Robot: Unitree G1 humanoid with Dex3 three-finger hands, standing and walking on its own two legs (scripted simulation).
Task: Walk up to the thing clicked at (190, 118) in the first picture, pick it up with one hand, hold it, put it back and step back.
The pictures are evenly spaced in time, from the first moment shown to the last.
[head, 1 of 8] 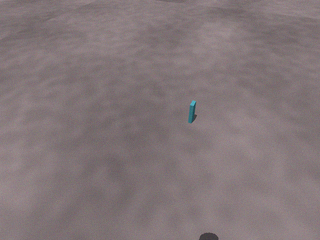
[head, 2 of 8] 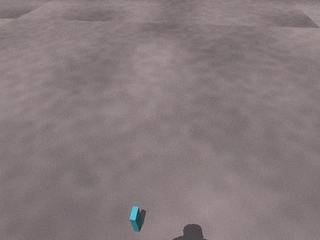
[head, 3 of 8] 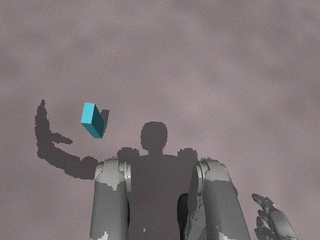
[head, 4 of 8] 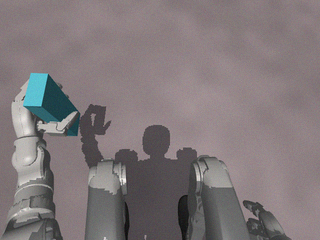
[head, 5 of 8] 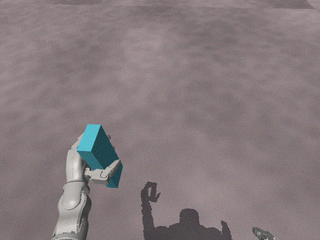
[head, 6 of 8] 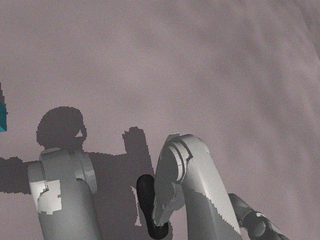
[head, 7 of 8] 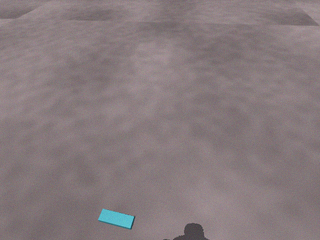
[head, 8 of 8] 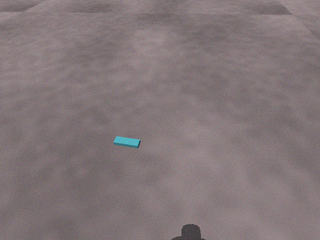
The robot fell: no
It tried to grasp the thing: yes
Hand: left
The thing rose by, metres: 0.68
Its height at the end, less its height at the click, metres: -0.09
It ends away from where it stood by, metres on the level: 0.14
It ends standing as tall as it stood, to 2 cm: no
